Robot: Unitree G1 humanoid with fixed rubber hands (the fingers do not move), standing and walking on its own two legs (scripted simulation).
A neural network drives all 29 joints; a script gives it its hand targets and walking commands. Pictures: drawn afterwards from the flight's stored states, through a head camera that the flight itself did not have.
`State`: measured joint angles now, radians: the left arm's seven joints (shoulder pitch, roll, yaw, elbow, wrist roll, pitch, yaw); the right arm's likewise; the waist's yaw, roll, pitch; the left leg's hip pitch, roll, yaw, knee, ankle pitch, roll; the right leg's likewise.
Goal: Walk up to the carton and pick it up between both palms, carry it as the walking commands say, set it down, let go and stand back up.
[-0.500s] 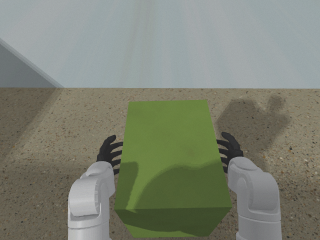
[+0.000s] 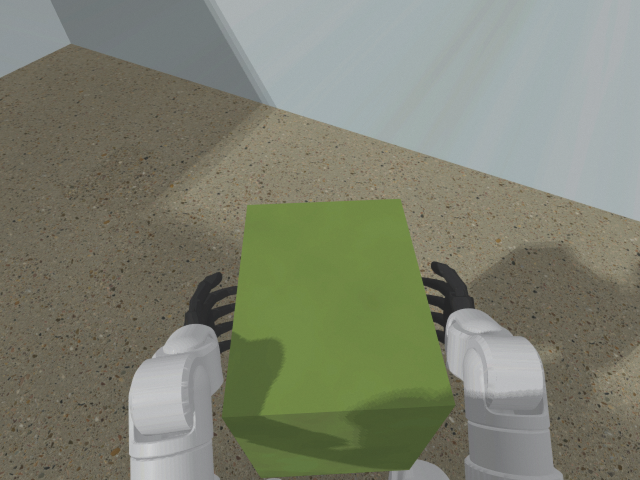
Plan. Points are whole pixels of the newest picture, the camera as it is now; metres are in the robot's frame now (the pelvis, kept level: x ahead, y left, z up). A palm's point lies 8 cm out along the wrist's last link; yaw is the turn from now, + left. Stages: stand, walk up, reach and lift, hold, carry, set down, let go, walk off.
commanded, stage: carry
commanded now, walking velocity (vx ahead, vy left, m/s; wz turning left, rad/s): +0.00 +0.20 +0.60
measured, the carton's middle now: (329, 340) +0.29 +0.01 -0.01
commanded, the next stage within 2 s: none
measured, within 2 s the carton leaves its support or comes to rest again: neither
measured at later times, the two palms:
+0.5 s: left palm out of the picture +0.17 +0.34 +0.10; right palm (289, 337) +0.24 +0.06 +0.10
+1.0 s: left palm out of the picture +0.11 +0.37 +0.11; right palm (249, 403) +0.18 +0.09 +0.11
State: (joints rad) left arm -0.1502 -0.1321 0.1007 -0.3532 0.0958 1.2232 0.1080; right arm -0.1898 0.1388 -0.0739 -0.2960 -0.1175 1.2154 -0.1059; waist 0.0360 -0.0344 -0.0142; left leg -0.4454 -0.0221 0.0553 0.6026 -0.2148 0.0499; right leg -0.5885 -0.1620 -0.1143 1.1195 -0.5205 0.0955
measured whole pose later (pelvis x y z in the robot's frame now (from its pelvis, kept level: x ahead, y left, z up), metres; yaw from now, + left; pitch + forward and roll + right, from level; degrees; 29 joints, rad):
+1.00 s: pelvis -0.11 +0.17 +0.01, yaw +13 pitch +2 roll +0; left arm -0.17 -0.13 0.08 -0.29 0.12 1.26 0.10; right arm -0.19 0.14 -0.10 -0.27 -0.13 1.27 -0.10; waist 0.00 0.01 -0.14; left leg -0.38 -0.02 0.11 0.46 -0.12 0.07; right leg -0.33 -0.05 -0.09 0.52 -0.23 0.00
